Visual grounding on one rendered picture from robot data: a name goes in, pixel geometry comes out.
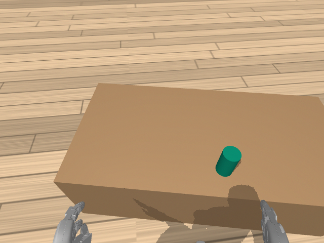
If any right robot hand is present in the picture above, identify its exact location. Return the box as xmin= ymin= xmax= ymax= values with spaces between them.
xmin=260 ymin=200 xmax=289 ymax=243

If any left robot hand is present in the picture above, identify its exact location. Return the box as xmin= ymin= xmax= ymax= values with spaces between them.
xmin=53 ymin=201 xmax=92 ymax=243

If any can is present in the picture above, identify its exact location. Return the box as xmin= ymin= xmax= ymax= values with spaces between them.
xmin=216 ymin=146 xmax=241 ymax=177

